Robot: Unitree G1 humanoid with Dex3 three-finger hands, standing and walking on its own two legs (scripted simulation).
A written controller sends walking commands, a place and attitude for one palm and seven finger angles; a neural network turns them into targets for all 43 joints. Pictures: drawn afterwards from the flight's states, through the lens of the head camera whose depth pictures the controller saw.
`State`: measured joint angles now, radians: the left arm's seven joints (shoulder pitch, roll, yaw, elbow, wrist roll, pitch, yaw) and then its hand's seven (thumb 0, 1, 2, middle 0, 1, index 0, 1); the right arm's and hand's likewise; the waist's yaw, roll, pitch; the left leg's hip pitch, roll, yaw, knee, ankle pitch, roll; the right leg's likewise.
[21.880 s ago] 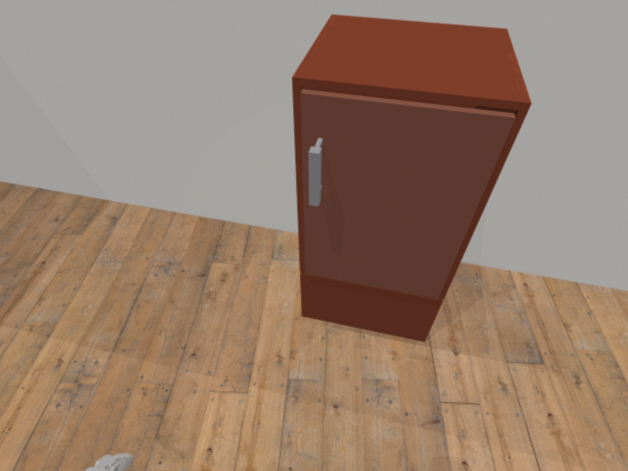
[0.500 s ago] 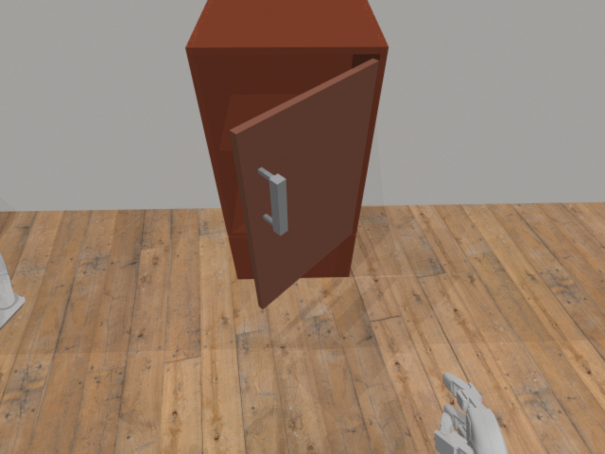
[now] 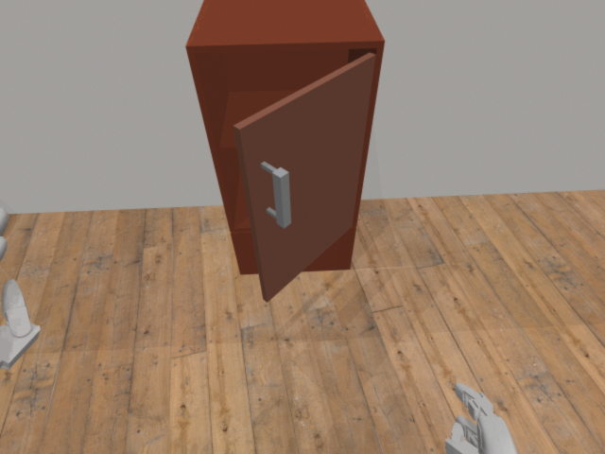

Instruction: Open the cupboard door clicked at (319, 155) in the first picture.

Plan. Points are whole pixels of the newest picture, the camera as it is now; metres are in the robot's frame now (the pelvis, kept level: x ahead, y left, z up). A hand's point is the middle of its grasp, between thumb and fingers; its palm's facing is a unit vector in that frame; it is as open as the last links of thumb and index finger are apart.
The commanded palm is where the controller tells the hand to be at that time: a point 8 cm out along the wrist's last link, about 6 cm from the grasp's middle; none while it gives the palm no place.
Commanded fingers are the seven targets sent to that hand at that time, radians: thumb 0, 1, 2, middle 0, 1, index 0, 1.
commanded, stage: stop stepping back and stand still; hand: left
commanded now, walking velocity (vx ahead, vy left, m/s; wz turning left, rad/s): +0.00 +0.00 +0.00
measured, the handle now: (275, 195) +0.62 +0.09 -0.05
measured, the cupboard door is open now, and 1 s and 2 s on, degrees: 44 44 44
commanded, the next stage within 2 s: let the arm hang, fingers relaxed in 0.36 s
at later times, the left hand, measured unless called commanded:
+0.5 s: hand (39, 360) +0.19 +0.28 +0.12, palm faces +0.35 -0.79 -0.51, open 7.4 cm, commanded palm none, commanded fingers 0.00 0.90 0.90 -0.20 -0.30 -0.20 -0.30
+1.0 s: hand out of the picture -0.03 +0.20 -0.17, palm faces +0.05 -0.97 -0.23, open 7.2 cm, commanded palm none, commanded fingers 0.00 0.90 0.90 -0.20 -0.30 -0.20 -0.30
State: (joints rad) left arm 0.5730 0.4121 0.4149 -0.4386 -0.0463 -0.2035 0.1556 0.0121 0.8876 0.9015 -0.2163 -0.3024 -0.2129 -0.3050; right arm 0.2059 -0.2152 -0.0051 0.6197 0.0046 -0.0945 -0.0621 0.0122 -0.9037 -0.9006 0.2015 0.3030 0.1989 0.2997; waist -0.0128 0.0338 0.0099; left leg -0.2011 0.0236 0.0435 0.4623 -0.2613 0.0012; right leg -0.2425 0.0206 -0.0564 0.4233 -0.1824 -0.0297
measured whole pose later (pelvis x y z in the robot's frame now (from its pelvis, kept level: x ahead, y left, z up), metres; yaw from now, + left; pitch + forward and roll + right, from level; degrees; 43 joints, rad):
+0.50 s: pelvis -0.02 +0.01 +0.00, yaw +2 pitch +1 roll -1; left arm 0.47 0.40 0.32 -0.27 0.00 -0.18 0.11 0.01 0.89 0.90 -0.21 -0.30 -0.21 -0.30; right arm 0.21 -0.24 -0.01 0.69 0.00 -0.13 -0.03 0.01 -0.90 -0.90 0.20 0.30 0.20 0.30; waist 0.01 0.04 0.01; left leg -0.25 0.00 0.02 0.46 -0.22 0.02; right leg -0.27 0.00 -0.08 0.39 -0.14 -0.02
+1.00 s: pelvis -0.02 +0.00 +0.00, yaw +3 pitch -1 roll +0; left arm 0.28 0.20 0.01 1.06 0.02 0.03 0.01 0.00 0.94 0.90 -0.21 -0.30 -0.20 -0.30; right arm 0.30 -0.17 0.01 1.07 -0.03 0.04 -0.01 0.01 -0.91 -0.90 0.20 0.30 0.20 0.30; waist 0.01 0.01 0.07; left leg -0.23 0.00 0.01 0.46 -0.22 0.01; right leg -0.26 -0.01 -0.09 0.43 -0.16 -0.03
